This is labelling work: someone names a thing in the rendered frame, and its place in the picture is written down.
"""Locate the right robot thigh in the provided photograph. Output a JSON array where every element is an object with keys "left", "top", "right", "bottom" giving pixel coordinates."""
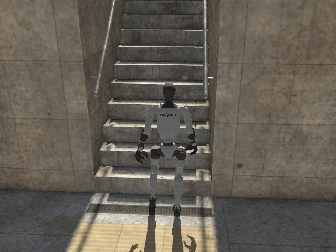
[{"left": 174, "top": 147, "right": 186, "bottom": 185}]

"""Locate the robot right forearm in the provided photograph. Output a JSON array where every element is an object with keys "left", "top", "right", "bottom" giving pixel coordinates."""
[{"left": 188, "top": 127, "right": 197, "bottom": 146}]

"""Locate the right robot shin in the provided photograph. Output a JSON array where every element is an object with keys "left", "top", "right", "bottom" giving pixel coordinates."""
[{"left": 174, "top": 176, "right": 183, "bottom": 209}]

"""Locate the robot right upper arm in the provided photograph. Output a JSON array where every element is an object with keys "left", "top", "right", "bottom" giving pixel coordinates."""
[{"left": 180, "top": 106, "right": 193, "bottom": 134}]

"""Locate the robot left upper arm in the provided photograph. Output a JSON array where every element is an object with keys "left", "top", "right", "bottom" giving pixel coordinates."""
[{"left": 143, "top": 106, "right": 158, "bottom": 135}]

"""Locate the right robot hand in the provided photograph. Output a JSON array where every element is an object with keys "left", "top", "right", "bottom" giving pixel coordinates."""
[{"left": 186, "top": 145, "right": 198, "bottom": 155}]

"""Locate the robot left forearm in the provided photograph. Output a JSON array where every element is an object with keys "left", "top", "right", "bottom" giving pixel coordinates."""
[{"left": 137, "top": 128, "right": 148, "bottom": 152}]

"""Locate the left robot hand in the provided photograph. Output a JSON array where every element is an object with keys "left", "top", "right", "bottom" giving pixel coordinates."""
[{"left": 135, "top": 150, "right": 148, "bottom": 164}]

